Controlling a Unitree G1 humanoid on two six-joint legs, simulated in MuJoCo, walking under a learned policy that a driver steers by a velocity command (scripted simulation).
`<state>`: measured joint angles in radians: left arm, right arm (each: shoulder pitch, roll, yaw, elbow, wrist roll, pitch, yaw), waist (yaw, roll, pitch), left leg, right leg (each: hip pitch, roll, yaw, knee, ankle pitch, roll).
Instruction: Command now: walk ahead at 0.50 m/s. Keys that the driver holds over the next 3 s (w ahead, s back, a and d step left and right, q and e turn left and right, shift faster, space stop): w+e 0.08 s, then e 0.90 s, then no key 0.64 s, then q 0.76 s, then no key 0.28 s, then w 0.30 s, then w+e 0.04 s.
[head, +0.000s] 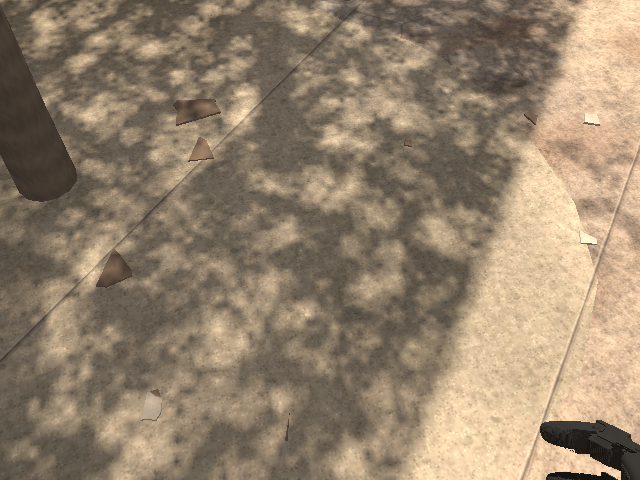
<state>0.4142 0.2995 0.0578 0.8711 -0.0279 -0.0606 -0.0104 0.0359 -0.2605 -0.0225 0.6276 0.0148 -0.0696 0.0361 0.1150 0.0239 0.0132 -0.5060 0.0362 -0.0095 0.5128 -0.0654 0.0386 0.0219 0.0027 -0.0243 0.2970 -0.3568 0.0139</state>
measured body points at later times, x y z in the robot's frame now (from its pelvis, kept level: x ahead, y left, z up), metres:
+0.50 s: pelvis +0.21 +0.00 -0.01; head +0.24 -0.02 +0.44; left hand +0.44 +0.22 -0.10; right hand +0.25 -0.30 -0.13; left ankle +0.14 +0.12 -0.73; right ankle +0.28 -0.11 -0.74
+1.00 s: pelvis +0.27 +0.02 +0.00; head +0.31 +0.03 +0.45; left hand +0.56 +0.19 -0.09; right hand +0.23 -0.29 -0.09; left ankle +0.34 +0.12 -0.73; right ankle +0.25 -0.10 -0.70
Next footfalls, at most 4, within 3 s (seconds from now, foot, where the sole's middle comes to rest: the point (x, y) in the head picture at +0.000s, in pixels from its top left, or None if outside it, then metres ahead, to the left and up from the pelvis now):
0.02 left None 0.17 0.12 -0.77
0.48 right None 0.32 -0.12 -0.77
0.92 left None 0.38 0.10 -0.77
1.30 right None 0.21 -0.10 -0.77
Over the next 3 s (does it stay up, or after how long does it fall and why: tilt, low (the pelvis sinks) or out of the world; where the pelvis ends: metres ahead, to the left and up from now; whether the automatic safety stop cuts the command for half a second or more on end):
stays up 0.35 0.02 0.01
